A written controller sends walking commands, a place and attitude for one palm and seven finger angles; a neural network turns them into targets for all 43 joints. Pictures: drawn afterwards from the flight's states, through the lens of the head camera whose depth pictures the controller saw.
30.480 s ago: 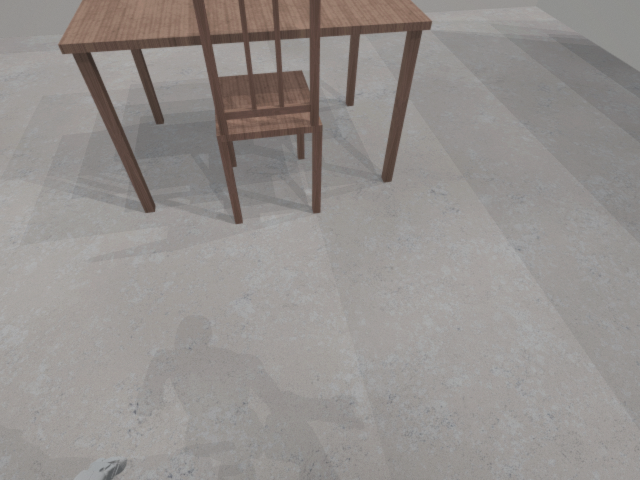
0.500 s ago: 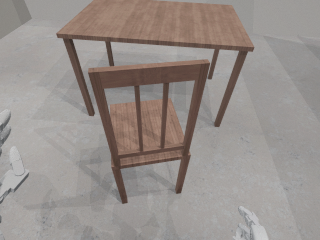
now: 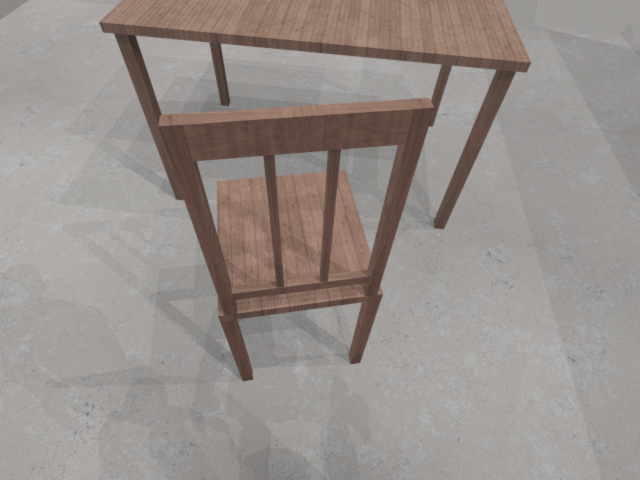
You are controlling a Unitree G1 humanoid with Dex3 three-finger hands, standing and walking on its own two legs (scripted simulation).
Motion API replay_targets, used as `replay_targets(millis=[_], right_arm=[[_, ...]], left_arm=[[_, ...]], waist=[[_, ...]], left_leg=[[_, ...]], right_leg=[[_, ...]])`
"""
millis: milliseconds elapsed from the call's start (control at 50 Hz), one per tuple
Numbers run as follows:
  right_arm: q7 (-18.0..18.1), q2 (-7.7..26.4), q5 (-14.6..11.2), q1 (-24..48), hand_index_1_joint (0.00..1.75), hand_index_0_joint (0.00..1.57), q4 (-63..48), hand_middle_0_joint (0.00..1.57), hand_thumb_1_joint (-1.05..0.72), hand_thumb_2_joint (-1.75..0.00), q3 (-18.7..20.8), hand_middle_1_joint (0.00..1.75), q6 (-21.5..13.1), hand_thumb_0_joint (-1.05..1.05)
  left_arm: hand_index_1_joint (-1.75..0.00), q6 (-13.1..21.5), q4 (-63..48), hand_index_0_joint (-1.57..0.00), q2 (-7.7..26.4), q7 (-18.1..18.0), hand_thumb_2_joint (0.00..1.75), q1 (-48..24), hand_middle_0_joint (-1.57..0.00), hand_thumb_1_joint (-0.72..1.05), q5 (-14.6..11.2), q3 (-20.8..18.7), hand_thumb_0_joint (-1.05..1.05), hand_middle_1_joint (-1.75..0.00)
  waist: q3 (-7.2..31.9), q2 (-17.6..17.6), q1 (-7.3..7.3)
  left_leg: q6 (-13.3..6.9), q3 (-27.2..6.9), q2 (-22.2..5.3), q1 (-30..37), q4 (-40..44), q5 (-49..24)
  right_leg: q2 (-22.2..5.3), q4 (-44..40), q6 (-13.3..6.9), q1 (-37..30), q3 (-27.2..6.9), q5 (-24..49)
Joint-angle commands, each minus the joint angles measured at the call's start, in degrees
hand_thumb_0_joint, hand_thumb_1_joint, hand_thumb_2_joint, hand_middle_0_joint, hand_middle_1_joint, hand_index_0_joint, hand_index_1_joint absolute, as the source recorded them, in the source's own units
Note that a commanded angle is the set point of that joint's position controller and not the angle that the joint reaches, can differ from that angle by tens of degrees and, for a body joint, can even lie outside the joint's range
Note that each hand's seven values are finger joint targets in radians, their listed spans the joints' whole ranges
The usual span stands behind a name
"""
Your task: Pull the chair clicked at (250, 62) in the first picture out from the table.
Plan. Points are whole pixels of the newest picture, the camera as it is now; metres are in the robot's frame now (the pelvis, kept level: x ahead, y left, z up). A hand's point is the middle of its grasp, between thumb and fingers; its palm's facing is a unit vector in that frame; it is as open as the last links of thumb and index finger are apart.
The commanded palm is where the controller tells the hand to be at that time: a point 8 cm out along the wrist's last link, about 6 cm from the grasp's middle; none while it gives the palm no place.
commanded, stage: let the arm hang, fingers relaxed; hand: left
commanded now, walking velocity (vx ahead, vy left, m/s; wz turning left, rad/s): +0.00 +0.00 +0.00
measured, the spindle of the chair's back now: (275, 230) +0.50 +0.11 -0.06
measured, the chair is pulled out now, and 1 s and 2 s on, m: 0.54 0.54 0.54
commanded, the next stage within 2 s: look to check the result in 0.68 s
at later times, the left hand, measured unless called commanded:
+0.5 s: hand out of the picture +0.02 +0.16 -0.17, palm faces -0.01 -0.98 -0.21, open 7.2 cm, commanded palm none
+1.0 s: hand out of the picture +0.01 +0.15 -0.17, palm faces -0.01 -0.98 -0.18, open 7.3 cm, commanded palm none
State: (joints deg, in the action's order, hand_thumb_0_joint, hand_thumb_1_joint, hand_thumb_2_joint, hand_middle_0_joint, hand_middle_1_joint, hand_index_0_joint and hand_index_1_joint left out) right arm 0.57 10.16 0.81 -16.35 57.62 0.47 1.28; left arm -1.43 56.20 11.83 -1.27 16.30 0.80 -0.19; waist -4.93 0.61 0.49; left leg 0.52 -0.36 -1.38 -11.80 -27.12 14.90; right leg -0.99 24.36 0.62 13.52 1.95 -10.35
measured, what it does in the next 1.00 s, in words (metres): stands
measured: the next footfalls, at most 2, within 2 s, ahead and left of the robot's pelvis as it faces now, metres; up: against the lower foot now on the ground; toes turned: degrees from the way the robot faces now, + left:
none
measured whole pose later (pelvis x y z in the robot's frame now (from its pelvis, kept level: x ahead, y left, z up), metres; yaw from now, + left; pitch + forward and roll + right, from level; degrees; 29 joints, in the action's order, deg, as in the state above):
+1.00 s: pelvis +0.01 -0.01 +0.00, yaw -1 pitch -1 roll +0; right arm 2.0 6.4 0.5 -20.1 63.0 0.6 0.0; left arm -0.3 63.0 7.5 -1.9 16.7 0.6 0.5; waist -3.5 -0.7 -0.6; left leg 1.3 0.8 -2.5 -9.1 -25.3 15.2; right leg 0.2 24.1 -0.3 12.2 0.9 -11.0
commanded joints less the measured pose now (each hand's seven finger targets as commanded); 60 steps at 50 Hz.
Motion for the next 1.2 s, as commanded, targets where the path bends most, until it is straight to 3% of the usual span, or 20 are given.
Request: replay_targets(millis=[0,80,180,400,480,500,540,600,680,700,880,1000,1180], right_arm=[[0.5,6.2,-0.2,-3.3,0.3,0.2,-1.6,0.2,-0.9,-0.9,1.3,0.3,-1.4,0.0],[0.7,5.3,-0.2,-6.1,0.3,0.2,0.7,0.2,-0.9,-0.9,1.2,0.3,-1.4,0.0],[0.9,4.0,-0.3,-7.6,0.3,0.2,2.7,0.2,-0.9,-0.9,0.8,0.3,-1.4,0.0],[1.2,1.7,-0.1,-8.6,0.3,0.2,4.2,0.2,-0.9,-0.9,0.8,0.3,-1.3,0.0],[1.2,1.3,0.0,-9.2,0.3,0.2,4.3,0.2,-0.9,-0.9,0.9,0.3,-1.3,0.0],[1.2,1.4,0.0,-9.1,0.3,0.2,4.3,0.2,-0.9,-0.9,0.9,0.3,-1.2,0.0],[1.2,1.3,0.0,-9.3,0.3,0.2,4.3,0.2,-0.9,-0.9,0.9,0.3,-1.3,0.0],[1.2,1.1,0.0,-9.4,0.3,0.2,4.2,0.2,-0.9,-0.9,0.9,0.3,-1.2,0.0],[1.3,1.1,0.0,-9.8,0.3,0.2,4.2,0.2,-0.9,-0.9,0.8,0.3,-1.6,0.0],[1.4,1.1,-0.1,-9.7,0.3,0.2,4.2,0.2,-0.9,-0.9,0.8,0.3,-1.5,0.0],[1.6,0.9,-0.2,-10.2,0.3,0.2,4.5,0.2,-0.9,-0.9,0.7,0.3,-1.8,0.0],[1.6,0.6,-0.2,-9.8,0.3,0.2,4.5,0.2,-0.9,-0.9,0.7,0.3,-1.5,0.0],[1.6,0.5,-0.2,-9.8,0.3,0.2,4.3,0.2,-0.9,-0.9,0.8,0.3,-1.6,0.0]], left_arm=[[-0.3,1.7,-0.1,-0.2,5.6,-0.5,0.9,1.2,-0.2,0.9,-0.1,-0.1,0.0,-0.3],[-0.3,1.8,2.3,-0.2,4.9,-0.7,0.9,2.1,-0.2,0.9,-0.3,0.3,0.0,-0.3],[-0.3,1.8,4.1,-0.2,4.1,-0.9,0.9,2.7,-0.2,0.9,-0.4,0.4,0.0,-0.3],[-0.3,1.8,4.9,-0.2,2.5,-1.1,0.9,3.1,-0.2,0.9,-0.3,0.1,0.0,-0.3],[-0.3,1.9,4.5,-0.2,2.2,-1.1,0.9,2.9,-0.2,0.9,-0.3,0.0,0.0,-0.3],[-0.3,1.8,4.4,-0.2,2.2,-1.1,0.9,2.6,-0.2,0.9,-0.3,0.0,0.0,-0.3],[-0.3,1.8,4.2,-0.2,2.0,-1.1,0.9,3.1,-0.2,0.9,-0.3,-0.1,0.0,-0.3],[-0.3,1.8,4.2,-0.2,1.9,-1.1,0.9,2.8,-0.2,0.9,-0.3,0.0,0.0,-0.3],[-0.3,1.9,4.1,-0.2,1.7,-1.1,0.9,3.3,-0.2,0.9,-0.3,-0.2,0.0,-0.3],[-0.3,1.8,4.1,-0.2,1.8,-1.1,0.9,3.2,-0.2,0.9,-0.4,-0.1,0.0,-0.3],[-0.3,1.9,4.7,-0.2,1.3,-1.1,0.9,3.9,-0.2,0.9,-0.4,-0.1,0.0,-0.3],[-0.3,1.8,5.1,-0.2,0.9,-1.2,0.9,3.9,-0.2,0.9,-0.4,0.0,0.0,-0.3],[-0.3,1.8,5.0,-0.2,0.8,-1.1,0.9,4.4,-0.2,0.9,-0.3,-0.1,0.0,-0.3]], waist=[[3.7,-1.6,-0.54],[4.4,0.4,-0.8],[2.4,0.8,-0.79],[-0.8,-2.4,-0.57],[0.4,-0.9,-0.94],[-1.2,-1.3,-0.89],[0.0,-1.4,-0.88],[-1.6,-0.3,-1.03],[1.0,-0.8,-1.02],[-0.3,-1.8,-0.94],[1.6,-2.3,-0.99],[-0.5,-0.8,-0.97],[0.2,-2.5,-0.98]], left_leg=[[-2.9,-4.7,-4.5,-0.2,6.5,-4.9],[-2.8,-3.8,-4.3,1.0,6.3,-5.7],[-2.7,-3.2,-4.2,0.9,6.5,-6.1],[-2.5,-2.6,-3.9,-0.6,7.0,-3.7],[-2.5,-2.4,-3.9,0.1,6.7,-3.6],[-2.6,-2.6,-4.0,-0.8,7.1,-2.6],[-2.6,-2.4,-4.0,-0.1,6.9,-3.0],[-2.6,-2.5,-4.0,-0.5,7.1,-2.4],[-2.6,-2.2,-4.1,0.7,6.5,-4.3],[-2.6,-2.5,-4.1,0.0,6.8,-3.9],[-2.6,-2.4,-4.3,1.2,6.2,-6.2],[-2.7,-2.7,-4.3,0.7,6.5,-5.5],[-2.9,-2.7,-4.4,0.7,6.6,-5.1]], right_leg=[[-4.2,-4.9,-2.8,-2.4,-4.6,2.1],[-4.4,-5.3,-2.8,-2.8,-5.1,2.2],[-4.4,-5.3,-3.0,-1.8,-5.2,1.9],[-3.9,-6.2,-3.3,-0.4,-5.5,-0.3],[-3.8,-6.0,-3.3,-0.5,-5.9,-0.3],[-3.6,-6.4,-3.3,0.1,-5.6,-1.1],[-3.7,-6.1,-3.4,-0.2,-6.0,-0.7],[-3.6,-6.5,-3.5,0.8,-5.8,-1.5],[-3.7,-5.8,-3.4,-0.5,-6.0,0.6],[-3.6,-6.0,-3.5,-0.2,-5.9,0.3],[-3.9,-5.2,-3.5,-1.2,-5.8,2.3],[-3.7,-5.7,-3.6,-0.3,-5.5,1.5],[-3.8,-5.2,-3.4,-0.4,-5.4,1.0]])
